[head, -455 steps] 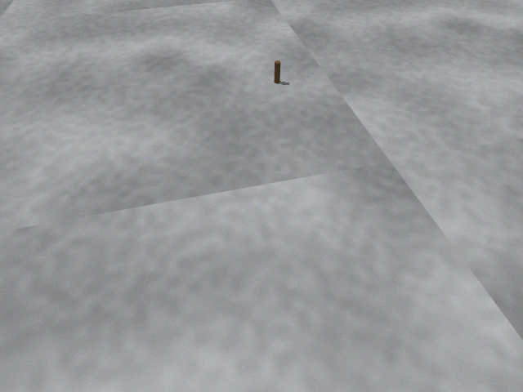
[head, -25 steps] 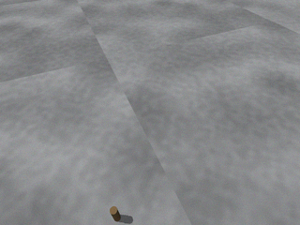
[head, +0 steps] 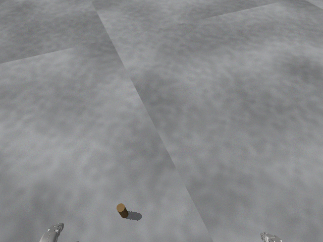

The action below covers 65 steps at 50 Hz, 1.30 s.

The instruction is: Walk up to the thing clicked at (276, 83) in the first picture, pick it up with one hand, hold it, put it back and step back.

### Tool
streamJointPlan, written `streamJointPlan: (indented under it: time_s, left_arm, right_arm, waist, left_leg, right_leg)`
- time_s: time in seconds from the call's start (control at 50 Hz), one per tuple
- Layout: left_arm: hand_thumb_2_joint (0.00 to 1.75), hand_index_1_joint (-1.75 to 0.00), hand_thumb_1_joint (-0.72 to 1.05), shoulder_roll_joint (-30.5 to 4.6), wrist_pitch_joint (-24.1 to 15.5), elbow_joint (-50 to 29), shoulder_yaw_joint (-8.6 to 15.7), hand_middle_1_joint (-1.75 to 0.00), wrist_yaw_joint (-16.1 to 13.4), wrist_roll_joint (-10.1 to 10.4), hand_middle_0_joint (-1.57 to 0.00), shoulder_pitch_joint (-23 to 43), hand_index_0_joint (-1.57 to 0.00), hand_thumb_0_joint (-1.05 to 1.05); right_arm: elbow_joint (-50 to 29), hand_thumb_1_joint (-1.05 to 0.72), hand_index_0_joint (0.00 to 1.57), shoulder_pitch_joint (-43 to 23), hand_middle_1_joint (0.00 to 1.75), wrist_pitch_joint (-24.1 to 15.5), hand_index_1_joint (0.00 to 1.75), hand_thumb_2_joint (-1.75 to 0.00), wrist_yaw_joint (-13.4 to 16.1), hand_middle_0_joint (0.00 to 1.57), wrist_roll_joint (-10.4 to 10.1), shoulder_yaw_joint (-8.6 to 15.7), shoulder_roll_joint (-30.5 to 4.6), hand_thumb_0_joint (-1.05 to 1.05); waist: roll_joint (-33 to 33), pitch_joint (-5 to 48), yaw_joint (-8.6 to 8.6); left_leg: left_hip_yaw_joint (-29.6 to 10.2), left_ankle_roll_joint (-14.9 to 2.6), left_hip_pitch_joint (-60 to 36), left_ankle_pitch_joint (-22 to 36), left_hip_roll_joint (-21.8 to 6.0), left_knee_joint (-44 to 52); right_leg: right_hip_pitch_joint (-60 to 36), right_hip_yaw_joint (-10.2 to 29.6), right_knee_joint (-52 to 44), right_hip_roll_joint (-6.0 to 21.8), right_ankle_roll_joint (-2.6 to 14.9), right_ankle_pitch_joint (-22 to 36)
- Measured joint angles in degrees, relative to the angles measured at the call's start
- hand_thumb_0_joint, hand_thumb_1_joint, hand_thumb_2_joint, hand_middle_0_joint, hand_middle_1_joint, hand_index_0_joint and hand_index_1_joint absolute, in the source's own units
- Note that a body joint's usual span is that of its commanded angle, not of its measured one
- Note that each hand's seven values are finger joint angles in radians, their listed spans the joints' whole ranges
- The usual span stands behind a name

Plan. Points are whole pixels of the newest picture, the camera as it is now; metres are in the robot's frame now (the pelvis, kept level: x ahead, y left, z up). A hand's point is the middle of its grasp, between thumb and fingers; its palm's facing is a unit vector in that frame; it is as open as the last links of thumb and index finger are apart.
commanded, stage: go down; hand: left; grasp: from the side
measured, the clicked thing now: (122, 211) +0.36 +0.22 -0.70
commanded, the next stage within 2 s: none
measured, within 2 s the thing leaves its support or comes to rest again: neither
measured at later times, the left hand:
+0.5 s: hand out of the picture +0.16 +0.28 -0.19, palm faces +0.06 -0.95 -0.32, open 17.1 cm
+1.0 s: hand out of the picture +0.17 +0.32 -0.25, palm faces +0.12 -0.96 -0.25, open 17.5 cm
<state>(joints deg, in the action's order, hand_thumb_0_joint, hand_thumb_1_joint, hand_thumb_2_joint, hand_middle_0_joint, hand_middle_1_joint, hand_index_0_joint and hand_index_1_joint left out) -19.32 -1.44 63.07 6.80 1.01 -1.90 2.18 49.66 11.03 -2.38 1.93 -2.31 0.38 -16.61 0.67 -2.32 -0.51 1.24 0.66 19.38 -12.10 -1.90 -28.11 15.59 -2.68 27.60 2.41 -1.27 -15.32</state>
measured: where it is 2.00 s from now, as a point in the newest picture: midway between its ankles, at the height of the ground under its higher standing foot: outside the picture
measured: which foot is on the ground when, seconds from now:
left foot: down 0.00-1.00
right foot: down 0.00-1.00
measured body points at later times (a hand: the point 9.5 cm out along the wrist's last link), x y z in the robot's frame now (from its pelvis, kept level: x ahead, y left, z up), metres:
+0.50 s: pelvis +0.00 +0.01 -0.06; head +0.08 +0.03 +0.38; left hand +0.15 +0.33 -0.17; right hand +0.14 -0.26 -0.15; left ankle +0.02 +0.13 -0.74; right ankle -0.01 -0.13 -0.74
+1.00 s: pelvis -0.02 +0.00 -0.15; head +0.11 +0.03 +0.28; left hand +0.16 +0.37 -0.23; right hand +0.16 -0.25 -0.23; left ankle +0.02 +0.13 -0.74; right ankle -0.01 -0.13 -0.74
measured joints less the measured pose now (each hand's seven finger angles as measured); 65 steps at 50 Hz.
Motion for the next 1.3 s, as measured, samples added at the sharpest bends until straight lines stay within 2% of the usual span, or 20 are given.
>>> streamJointPlan:
  time_s: [0.08,0.22,0.4,0.56,0.7,0.8,0.92,1.1,1.3]
  left_arm:
    - [0.46,-0.12,0.44,-1.0,1.1,-2.3,3.8,-0.13,1.0,-2.1,-0.08,1.3,-0.08,0.00]
    - [0.26,-0.13,0.04,-1.4,3.6,-8.3,6.9,-0.14,2.5,-2.3,-0.06,-2.6,-0.06,0.00]
    - [0.12,-0.14,-0.38,-0.7,6.3,-22.3,7.7,-0.14,3.9,-1.3,-0.08,-10.5,-0.08,-0.01]
    - [0.04,-0.10,-0.54,-1.1,10.5,-30.7,8.4,-0.11,4.8,-0.2,-0.10,-14.6,-0.10,-0.01]
    - [0.01,-0.09,-0.58,-2.0,10.3,-33.6,10.3,-0.09,7.0,1.0,-0.10,-15.9,-0.10,-0.01]
    - [0.01,-0.08,-0.59,-2.9,7.6,-34.1,12.3,-0.08,9.5,2.2,-0.10,-16.4,-0.10,-0.01]
    - [0.00,-0.06,-0.58,-4.2,1.6,-32.7,15.0,-0.06,13.0,4.0,-0.10,-15.3,-0.10,-0.01]
    - [0.04,-0.08,-0.56,-8.9,-10.5,-24.8,20.7,-0.09,19.0,6.9,-0.08,-3.5,-0.08,-0.01]
    - [0.09,-0.10,-0.52,-13.6,-15.4,-17.7,27.0,-0.11,25.3,9.1,-0.07,5.3,-0.06,-0.02]
  right_arm:
    - [-4.0,-0.94,0.21,1.8,0.30,-0.3,0.30,-0.91,-0.6,0.20,0.8,0.6,2.2,0.01]
    - [-8.6,-0.91,0.21,4.5,0.30,-0.7,0.30,-0.90,-1.2,0.20,1.1,1.1,2.7,0.01]
    - [-12.7,-0.87,0.21,3.9,0.30,-2.5,0.30,-0.89,0.0,0.20,1.2,1.9,2.0,0.01]
    - [-15.6,-0.85,0.21,1.8,0.30,-4.8,0.30,-0.88,1.2,0.20,1.6,1.0,2.5,0.01]
    - [-17.3,-0.86,0.21,0.7,0.30,-6.6,0.30,-0.88,1.5,0.20,2.3,0.4,2.9,0.01]
    - [-18.0,-0.88,0.21,0.5,0.30,-7.6,0.30,-0.89,1.2,0.20,2.6,0.4,2.8,0.01]
    - [-18.1,-0.90,0.21,0.1,0.30,-8.5,0.30,-0.89,1.0,0.20,2.8,0.6,2.1,0.01]
    - [-15.8,-0.91,0.21,-3.0,0.30,-9.0,0.30,-0.90,1.2,0.20,3.0,0.1,0.5,0.01]
    - [-13.0,-0.89,0.21,-5.1,0.30,-7.7,0.30,-0.89,0.7,0.20,3.3,-1.0,0.1,0.01]
  waist:
    - [0.6,1.6,-0.78]
    - [0.0,4.5,-1.82]
    - [-0.4,6.9,-1.41]
    - [-0.4,8.4,-1.44]
    - [-0.4,9.4,-1.38]
    - [-0.3,9.9,-1.15]
    - [0.0,10.7,-0.58]
    - [0.9,12.0,-0.14]
    - [0.6,12.3,-0.43]
  left_leg:
    - [0.4,0.06,5.4,-2.4,-0.5,-5.1]
    - [0.5,-0.22,13.7,-7.1,-0.9,-14.7]
    - [-0.3,-0.48,23.4,-12.7,-1.2,-26.4]
    - [-1.4,-0.37,28.5,-15.0,-1.4,-31.9]
    - [-2.1,-0.21,33.8,-16.6,-1.6,-36.7]
    - [-2.4,-0.17,38.9,-17.8,-1.6,-41.0]
    - [-2.7,-0.19,47.1,-19.4,-1.5,-47.7]
    - [-3.9,0.03,63.5,-22.4,-1.6,-61.6]
    - [-5.0,0.12,75.1,-23.7,-2.2,-71.4]
  right_leg:
    - [5.6,0.7,5.0,-0.3,0.10,-2.1]
    - [13.7,1.2,13.9,-0.3,-0.23,-6.4]
    - [22.7,0.9,24.8,-0.3,-0.60,-11.8]
    - [27.1,0.2,29.7,-0.5,-0.52,-14.1]
    - [32.1,-0.2,34.6,-0.6,-0.34,-16.0]
    - [37.3,-0.3,39.1,-0.6,-0.22,-17.4]
    - [45.6,-0.1,46.5,-0.4,-0.16,-19.6]
    - [61.6,-0.2,60.9,-0.4,0.06,-23.3]
    - [73.0,-0.5,70.5,-1.2,0.27,-24.7]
